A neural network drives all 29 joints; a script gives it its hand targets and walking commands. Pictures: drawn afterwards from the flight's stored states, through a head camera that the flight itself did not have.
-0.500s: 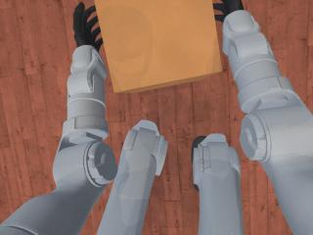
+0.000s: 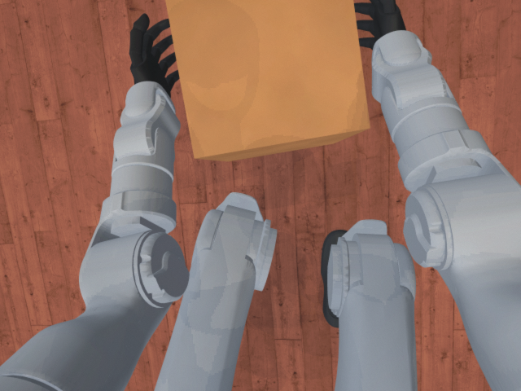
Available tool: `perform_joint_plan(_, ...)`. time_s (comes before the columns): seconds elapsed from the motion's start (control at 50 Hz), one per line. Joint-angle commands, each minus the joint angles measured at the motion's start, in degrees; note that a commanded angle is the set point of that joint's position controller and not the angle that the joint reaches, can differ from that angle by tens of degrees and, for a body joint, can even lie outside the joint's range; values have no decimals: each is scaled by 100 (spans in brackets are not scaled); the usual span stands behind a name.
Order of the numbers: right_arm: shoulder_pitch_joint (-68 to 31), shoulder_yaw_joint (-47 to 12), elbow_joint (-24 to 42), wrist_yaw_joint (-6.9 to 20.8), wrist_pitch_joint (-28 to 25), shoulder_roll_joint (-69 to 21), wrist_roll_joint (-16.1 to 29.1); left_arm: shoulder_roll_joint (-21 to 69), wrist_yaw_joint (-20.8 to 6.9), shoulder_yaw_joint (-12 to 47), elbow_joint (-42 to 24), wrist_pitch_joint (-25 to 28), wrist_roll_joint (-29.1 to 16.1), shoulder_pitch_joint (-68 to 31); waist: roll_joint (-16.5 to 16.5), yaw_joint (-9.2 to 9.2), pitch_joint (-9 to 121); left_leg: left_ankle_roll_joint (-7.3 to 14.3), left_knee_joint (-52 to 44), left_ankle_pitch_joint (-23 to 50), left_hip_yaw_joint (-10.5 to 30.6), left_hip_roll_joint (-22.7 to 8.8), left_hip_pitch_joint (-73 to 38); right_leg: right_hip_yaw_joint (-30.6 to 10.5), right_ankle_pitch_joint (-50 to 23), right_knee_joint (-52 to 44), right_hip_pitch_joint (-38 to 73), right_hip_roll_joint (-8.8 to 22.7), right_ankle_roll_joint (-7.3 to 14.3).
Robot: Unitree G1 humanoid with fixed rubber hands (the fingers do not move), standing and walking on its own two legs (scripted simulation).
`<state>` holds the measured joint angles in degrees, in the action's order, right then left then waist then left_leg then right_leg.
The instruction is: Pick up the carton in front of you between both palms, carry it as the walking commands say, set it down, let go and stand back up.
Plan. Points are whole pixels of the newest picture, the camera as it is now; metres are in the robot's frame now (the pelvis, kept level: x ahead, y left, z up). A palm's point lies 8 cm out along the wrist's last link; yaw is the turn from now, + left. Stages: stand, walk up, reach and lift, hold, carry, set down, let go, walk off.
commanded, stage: set down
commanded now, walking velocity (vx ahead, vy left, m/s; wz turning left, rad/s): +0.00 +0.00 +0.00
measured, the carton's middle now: (270, 85) +0.48 +0.08 -0.25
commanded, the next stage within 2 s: let go in 2.00 s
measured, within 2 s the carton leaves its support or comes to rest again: rests again in 0.24 s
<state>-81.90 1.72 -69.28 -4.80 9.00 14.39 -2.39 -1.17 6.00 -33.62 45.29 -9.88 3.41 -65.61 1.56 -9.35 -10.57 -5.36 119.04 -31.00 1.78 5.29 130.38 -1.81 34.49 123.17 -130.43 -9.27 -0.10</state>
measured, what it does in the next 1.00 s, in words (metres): stands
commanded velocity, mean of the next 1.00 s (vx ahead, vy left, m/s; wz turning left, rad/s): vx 0.00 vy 0.00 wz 0.00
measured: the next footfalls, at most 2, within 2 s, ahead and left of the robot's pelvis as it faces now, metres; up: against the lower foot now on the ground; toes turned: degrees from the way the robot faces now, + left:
none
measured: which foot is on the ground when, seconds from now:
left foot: down 0.00-1.00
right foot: down 0.00-1.00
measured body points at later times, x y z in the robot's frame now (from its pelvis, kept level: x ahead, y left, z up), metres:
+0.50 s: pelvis -0.01 -0.01 -0.02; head +0.35 -0.01 +0.26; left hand +0.47 +0.23 -0.18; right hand +0.56 -0.06 -0.19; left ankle +0.12 +0.13 -0.35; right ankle +0.09 -0.10 -0.35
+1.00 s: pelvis -0.02 +0.00 -0.02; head +0.35 +0.00 +0.23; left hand +0.44 +0.27 -0.20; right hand +0.57 -0.10 -0.21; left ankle +0.12 +0.13 -0.35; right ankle +0.09 -0.10 -0.35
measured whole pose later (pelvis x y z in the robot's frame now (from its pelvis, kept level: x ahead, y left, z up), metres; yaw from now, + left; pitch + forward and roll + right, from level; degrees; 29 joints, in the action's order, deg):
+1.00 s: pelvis -0.02 +0.00 -0.02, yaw +1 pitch +37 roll +4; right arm -86.1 -10.2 -67.8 -3.0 5.3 26.5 11.6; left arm -13.2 5.9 -20.8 60.6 0.5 -11.1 -70.3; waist -0.4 -9.8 -20.7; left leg -2.4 121.9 -28.2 -1.5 0.4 130.3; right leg 0.1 33.0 127.0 -130.4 -4.1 2.5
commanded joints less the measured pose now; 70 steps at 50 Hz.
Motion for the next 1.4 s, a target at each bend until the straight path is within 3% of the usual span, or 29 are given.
perform_joint_plan(0.0, -2947, -1103, 1215, 947, -378, -4328, 630, 3394, -1306, 2306, -155, 136, -410, -3614, 813, -607, 5526, 164, -543, 2141, -562, 70, -2716, 2, -1687, -947, 2509, 39, 118)
perform_joint_plan(0.02, -3033, -1184, 1077, 947, -387, -4275, 698, 3363, -1270, 2288, -13, 167, -378, -3635, 739, -717, 5559, 145, -480, 2099, -619, 27, -2736, -84, -1633, -957, 2612, 59, 132)
perform_joint_plan(0.04, -3121, -1150, 1025, 929, -380, -4169, 668, 3306, -1268, 2191, -54, 184, -405, -3605, 942, -678, 5408, 175, -521, 1998, -594, 49, -2461, -23, -1603, -966, 2603, 53, 115)
perform_joint_plan(0.1, -2929, -894, 607, 934, -349, -4001, 470, 3098, -1248, 2037, 169, 192, -267, -3605, 905, -512, 4871, 189, -434, 1648, -561, 1, -2244, -85, -1242, -983, 2408, 49, 190)
perform_joint_plan(0.14, -2799, -767, 336, 976, -328, -3959, 399, 3008, -1251, 2005, 199, 212, -214, -3719, 739, -512, 4783, 147, -407, 1613, -618, -37, -2202, -167, -1271, -991, 2407, 57, 235)
perform_joint_plan(0.18, -2643, -527, 271, 1022, -341, -3832, 231, 3121, -1301, 1947, 185, 194, -226, -3678, 603, -303, 4666, 175, -450, 1733, -534, 9, -2397, -45, -1234, -957, 2147, 31, 258)
perform_joint_plan(0.22, -2594, -519, 129, 1069, -349, -3823, 308, 3021, -1289, 1871, 263, 230, -162, -3516, 573, -507, 4546, 196, -395, 1855, -552, 21, -2429, -77, -1248, -939, 1882, 61, 255)
perform_joint_plan(0.24, -2455, -513, 14, 1085, -328, -3731, 263, 2942, -1286, 1880, 225, 240, -195, -3477, 598, -391, 4454, 183, -366, 1775, -554, -14, -2412, -23, -1227, -912, 1932, 45, 242)
perform_joint_plan(0.32, -2486, -591, 110, 1139, -325, -3773, 287, 2760, -1284, 1802, 220, 274, -169, -3557, 644, -477, 4379, 235, -342, 1967, -476, -19, -2278, -143, -1513, -762, 2001, 114, 261)
perform_joint_plan(0.36, -2368, -549, -39, 1151, -307, -3732, 204, 2721, -1291, 1694, 334, 266, -162, -3396, 824, -344, 4204, 281, -348, 1729, -467, 8, -2043, -89, -1416, -803, 1993, 104, 247)
perform_joint_plan(0.38, -2282, -463, -22, 1152, -321, -3631, 192, 2655, -1297, 1699, 494, 259, -115, -3225, 650, -443, 4075, 239, -276, 1737, -487, -2, -2059, -166, -1403, -810, 1908, 144, 265)
perform_joint_plan(0.42, -2245, -376, -69, 1153, -275, -3485, 72, 2593, -1300, 1655, 483, 244, -112, -3265, 689, -257, 4004, 238, -317, 1676, -466, 5, -1887, -135, -1455, -802, 1999, 125, 292)
perform_joint_plan(0.46, -2355, -444, -57, 1173, -262, -3444, 109, 2452, -1293, 1511, 437, 254, -76, -3284, 678, -387, 4086, 263, -348, 1642, -469, -12, -2087, -148, -1334, -769, 1918, 143, 299)
perform_joint_plan(0.56, -2368, -320, -40, 1137, -241, -3048, 36, 2239, -1244, 1316, 569, 281, -64, -3107, 638, -333, 3777, 229, -221, 1491, -509, -34, -1691, -266, -1263, -829, 2018, 209, 331)
perform_joint_plan(0.62, -2340, -313, 75, 889, -305, -2020, 62, 1371, -1010, 963, 697, 392, -61, -2745, 746, -329, 3998, 192, -204, 1459, -541, -144, -1749, -295, -1299, -840, 2499, 282, 259)
perform_joint_plan(0.64, -2321, -341, 183, 799, -346, -1509, 107, 957, -892, 782, 931, 463, 4, -2370, 753, -492, 4033, 163, -182, 1480, -566, -184, -1825, -331, -1216, -829, 2533, 322, 228)
perform_joint_plan(0.7, -2040, -252, 301, 221, -493, 972, 381, -1307, -256, 392, 1288, 811, -185, -1406, 731, -538, 4226, 43, -177, 1562, -637, -410, -1985, -451, -1302, -877, 2917, 519, 71)
perform_joint_plan(0.74, -2215, -512, 279, 45, -518, 1233, 618, -1843, -85, 337, 1377, 979, -459, -1304, 828, -697, 4513, 46, -253, 1568, -642, -478, -1926, -512, -1422, -896, 3247, 651, 14)
perform_joint_plan(0.76, -2418, -621, 558, 39, -534, 1255, 762, -1717, -66, 533, 1222, 1037, -658, -1493, 774, -633, 4706, 69, -268, 1730, -612, -500, -2084, -496, -1531, -872, 3310, 670, 5)
perform_joint_plan(0.78, -2403, -770, 371, 33, -501, 1294, 868, -1924, -29, 436, 1367, 1080, -709, -1400, 851, -900, 4741, 98, -264, 1691, -691, -513, -2039, -583, -1342, -907, 3284, 722, 27)
perform_joint_plan(0.82, -2285, -931, 553, 113, -495, 1235, 1095, -1852, -28, 807, 1145, 1141, -1040, -1671, 921, -661, 4900, 138, -218, 1870, -653, -544, -2066, -548, -1501, -888, 3288, 769, 61)
perform_joint_plan(0.9, -2257, -1213, 810, 202, -507, 1217, 1511, -1767, -23, 1489, 998, 1177, -1631, -1528, 1087, -611, 5679, 172, -328, 2179, -530, -596, -2625, -345, -1624, -741, 3592, 802, 52)
perform_joint_plan(0.96, -2304, -1147, 1262, 223, -466, 1405, 1532, -2013, 62, 1476, 580, 1097, -1690, -1547, 860, -696, 6142, 196, -487, 2340, -507, -555, -3185, -316, -1513, -678, 3752, 796, 92)
perform_joint_plan(1.06, -2205, -967, 1723, 167, -249, 1592, 1270, -1964, 293, 1533, 10, 849, -1836, -980, 1169, -641, 7209, 245, -828, 2337, -494, -397, -4059, -32, -1202, -873, 4189, 703, 103)
perform_joint_plan(1.12, -1858, -639, 2375, 112, -132, 1755, 1109, -1940, 462, 1539, -946, 703, -1744, -611, 1137, -563, 8449, 252, -1078, 2530, -607, -231, -4810, 177, -1470, -1002, 5019, 558, 106)
perform_joint_plan(1.2, -1308, -19, 1674, 205, 126, 1639, 759, -1404, 463, 1736, -821, 370, -1609, -583, 571, -200, 6629, 287, -1691, 1627, -450, -173, -4627, 321, -355, -1596, 3347, 542, 224)
perform_joint_plan(1.22, -1223, 141, 1644, 245, 106, 1684, 631, -1322, 462, 1710, -1042, 380, -1527, -715, 303, -258, 6542, 256, -1771, 1656, -457, -140, -4738, 309, -260, -1717, 3156, 513, 258)
perform_joint_plan(1.26, -1052, 178, 1250, 369, 91, 1634, 646, -1232, 500, 1681, -795, 307, -1469, -552, 360, -145, 6083, 200, -1990, 1581, -387, -159, -4524, 333, -218, -1910, 2901, 487, 310)
perform_joint_plan(1.38, -471, 241, 892, 658, -88, 1308, 565, -817, 371, 1626, -750, 348, -1150, 97, 12, -330, 6143, 59, -2361, 2425, -436, -189, -4998, 201, -710, -2454, 2668, 419, 275)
